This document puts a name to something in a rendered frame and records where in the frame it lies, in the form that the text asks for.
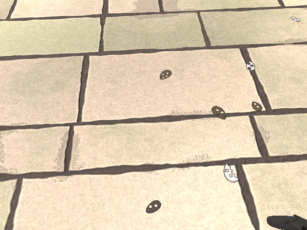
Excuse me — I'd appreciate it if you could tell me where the right robot hand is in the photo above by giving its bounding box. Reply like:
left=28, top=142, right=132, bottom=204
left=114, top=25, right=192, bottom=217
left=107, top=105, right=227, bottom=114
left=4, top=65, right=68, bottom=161
left=267, top=215, right=307, bottom=230

